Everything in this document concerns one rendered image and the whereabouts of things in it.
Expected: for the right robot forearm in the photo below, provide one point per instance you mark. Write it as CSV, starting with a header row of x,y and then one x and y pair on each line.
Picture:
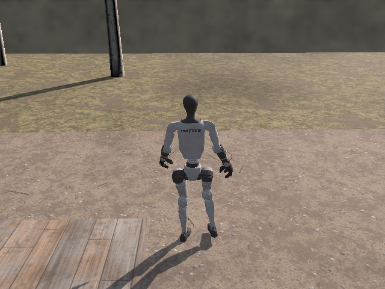
x,y
223,157

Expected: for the robot left hand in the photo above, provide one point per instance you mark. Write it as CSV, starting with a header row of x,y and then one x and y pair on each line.
x,y
164,165

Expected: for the left robot forearm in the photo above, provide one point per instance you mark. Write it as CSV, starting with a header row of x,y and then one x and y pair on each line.
x,y
164,156

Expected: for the humanoid robot head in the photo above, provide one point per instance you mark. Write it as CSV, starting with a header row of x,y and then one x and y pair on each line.
x,y
190,103

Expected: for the robot left upper arm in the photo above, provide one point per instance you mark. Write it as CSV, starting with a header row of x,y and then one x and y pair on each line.
x,y
172,127

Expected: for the robot right upper arm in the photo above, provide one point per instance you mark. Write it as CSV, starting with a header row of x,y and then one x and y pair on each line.
x,y
210,126

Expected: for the left robot shin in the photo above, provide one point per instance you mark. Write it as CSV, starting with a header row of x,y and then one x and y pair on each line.
x,y
183,216

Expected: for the robot right hand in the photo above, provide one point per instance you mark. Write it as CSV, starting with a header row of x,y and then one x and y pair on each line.
x,y
227,169

